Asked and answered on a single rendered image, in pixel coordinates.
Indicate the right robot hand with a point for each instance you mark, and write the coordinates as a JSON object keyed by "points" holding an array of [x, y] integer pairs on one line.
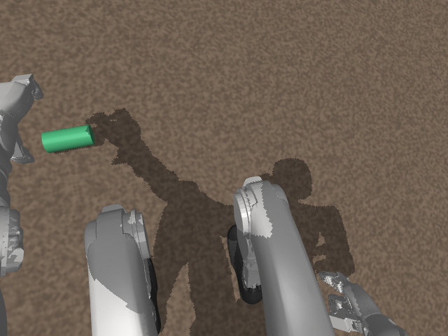
{"points": [[347, 313]]}

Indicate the can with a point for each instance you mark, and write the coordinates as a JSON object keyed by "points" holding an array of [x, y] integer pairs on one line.
{"points": [[64, 139]]}

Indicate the right robot foot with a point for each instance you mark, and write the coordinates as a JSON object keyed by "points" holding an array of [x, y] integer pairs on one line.
{"points": [[249, 295]]}

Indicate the right robot arm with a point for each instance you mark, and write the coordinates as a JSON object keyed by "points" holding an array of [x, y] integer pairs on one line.
{"points": [[381, 325]]}

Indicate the left robot hand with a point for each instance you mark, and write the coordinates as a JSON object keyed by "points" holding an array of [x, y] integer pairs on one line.
{"points": [[16, 99]]}

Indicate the left robot arm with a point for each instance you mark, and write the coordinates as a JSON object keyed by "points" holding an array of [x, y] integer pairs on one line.
{"points": [[11, 234]]}

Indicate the left robot foot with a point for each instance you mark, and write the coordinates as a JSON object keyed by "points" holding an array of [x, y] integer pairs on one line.
{"points": [[153, 295]]}

